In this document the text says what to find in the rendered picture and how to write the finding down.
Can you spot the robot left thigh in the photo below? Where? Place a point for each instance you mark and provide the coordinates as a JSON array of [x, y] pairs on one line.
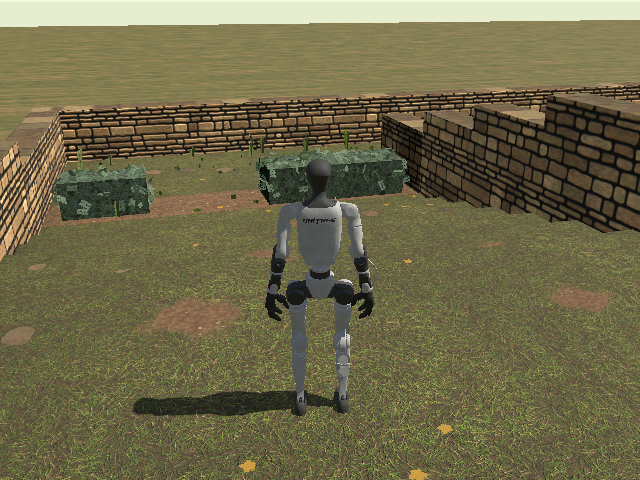
[[297, 301]]

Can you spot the robot left hand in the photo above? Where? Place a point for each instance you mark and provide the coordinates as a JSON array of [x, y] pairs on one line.
[[271, 306]]

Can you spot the left robot forearm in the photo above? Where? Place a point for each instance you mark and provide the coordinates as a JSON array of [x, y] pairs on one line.
[[276, 273]]

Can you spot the robot right hand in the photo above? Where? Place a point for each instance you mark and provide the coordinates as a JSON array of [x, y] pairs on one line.
[[368, 303]]

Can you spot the robot left shin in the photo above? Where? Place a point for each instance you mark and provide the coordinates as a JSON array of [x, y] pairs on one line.
[[299, 369]]

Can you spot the left robot upper arm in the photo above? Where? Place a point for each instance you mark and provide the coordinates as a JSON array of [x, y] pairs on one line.
[[287, 213]]

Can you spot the right robot forearm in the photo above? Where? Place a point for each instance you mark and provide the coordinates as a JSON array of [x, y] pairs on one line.
[[363, 273]]

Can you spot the right robot upper arm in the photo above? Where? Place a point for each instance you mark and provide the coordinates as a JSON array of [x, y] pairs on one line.
[[351, 212]]

